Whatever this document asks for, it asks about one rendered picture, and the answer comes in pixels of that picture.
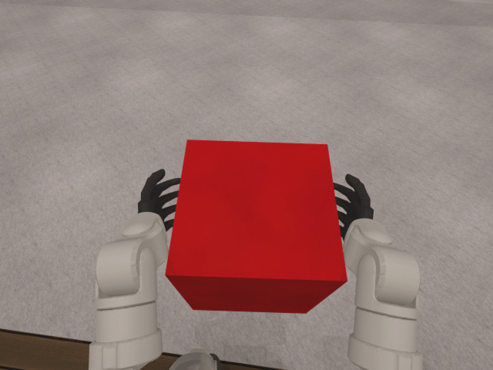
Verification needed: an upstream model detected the robot left hand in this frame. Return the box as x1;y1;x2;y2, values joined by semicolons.
138;169;181;231

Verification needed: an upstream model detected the carton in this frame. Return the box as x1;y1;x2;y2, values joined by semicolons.
165;140;347;314

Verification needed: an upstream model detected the robot right forearm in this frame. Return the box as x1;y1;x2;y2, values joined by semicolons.
343;218;423;370

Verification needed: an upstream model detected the robot right hand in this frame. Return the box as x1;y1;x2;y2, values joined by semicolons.
334;174;374;241

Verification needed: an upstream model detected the left robot thigh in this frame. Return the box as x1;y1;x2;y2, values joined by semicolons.
169;352;217;370

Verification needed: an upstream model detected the robot left forearm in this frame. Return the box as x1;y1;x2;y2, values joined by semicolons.
89;212;169;370

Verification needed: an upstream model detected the robot left shin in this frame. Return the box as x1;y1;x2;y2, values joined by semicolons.
190;347;211;357

